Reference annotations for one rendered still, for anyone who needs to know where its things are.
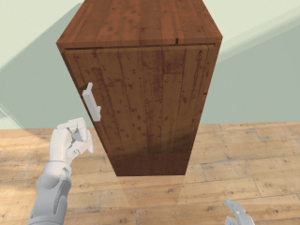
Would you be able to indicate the handle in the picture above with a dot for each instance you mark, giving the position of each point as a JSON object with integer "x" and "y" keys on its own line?
{"x": 91, "y": 104}

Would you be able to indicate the right robot hand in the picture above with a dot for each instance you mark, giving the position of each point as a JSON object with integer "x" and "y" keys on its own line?
{"x": 239, "y": 212}

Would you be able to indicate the robot left forearm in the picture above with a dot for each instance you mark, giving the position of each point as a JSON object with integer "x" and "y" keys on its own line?
{"x": 51, "y": 203}

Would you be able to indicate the cupboard door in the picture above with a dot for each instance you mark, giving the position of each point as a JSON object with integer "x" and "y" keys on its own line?
{"x": 149, "y": 97}

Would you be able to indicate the left robot hand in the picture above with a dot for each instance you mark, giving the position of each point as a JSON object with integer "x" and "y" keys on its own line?
{"x": 64, "y": 147}

